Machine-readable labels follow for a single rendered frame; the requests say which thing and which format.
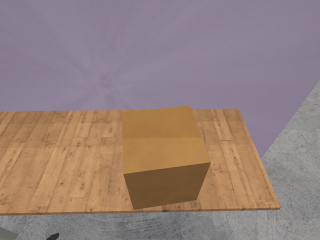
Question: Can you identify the table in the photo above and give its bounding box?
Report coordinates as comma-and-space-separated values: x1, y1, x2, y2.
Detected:
0, 108, 281, 240

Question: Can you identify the carton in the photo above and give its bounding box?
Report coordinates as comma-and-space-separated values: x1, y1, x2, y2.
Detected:
122, 105, 211, 210

